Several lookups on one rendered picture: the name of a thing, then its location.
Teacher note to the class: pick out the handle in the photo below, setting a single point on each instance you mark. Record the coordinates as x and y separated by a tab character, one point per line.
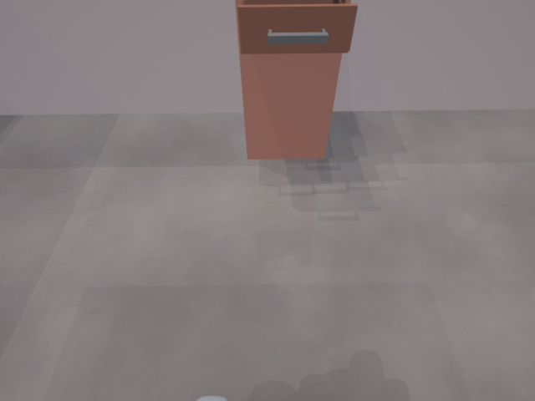
292	38

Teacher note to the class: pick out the cabinet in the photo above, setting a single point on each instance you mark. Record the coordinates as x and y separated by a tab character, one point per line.
288	100

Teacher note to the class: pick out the drawer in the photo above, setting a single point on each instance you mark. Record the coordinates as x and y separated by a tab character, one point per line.
295	16

